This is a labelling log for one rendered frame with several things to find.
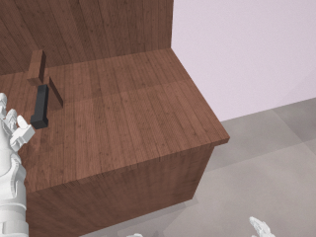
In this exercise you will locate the left robot forearm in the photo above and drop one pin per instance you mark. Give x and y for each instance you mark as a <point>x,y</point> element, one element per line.
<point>13,195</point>

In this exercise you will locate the right robot hand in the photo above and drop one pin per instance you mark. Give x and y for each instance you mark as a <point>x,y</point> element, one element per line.
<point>262,228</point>

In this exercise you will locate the counter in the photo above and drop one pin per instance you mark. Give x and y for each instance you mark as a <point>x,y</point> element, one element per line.
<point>128,132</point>

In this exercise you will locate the tap lever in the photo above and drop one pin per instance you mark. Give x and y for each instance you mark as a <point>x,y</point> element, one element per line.
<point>39,119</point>

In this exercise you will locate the left robot hand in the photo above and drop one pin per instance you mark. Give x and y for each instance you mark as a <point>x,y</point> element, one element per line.
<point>11,136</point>

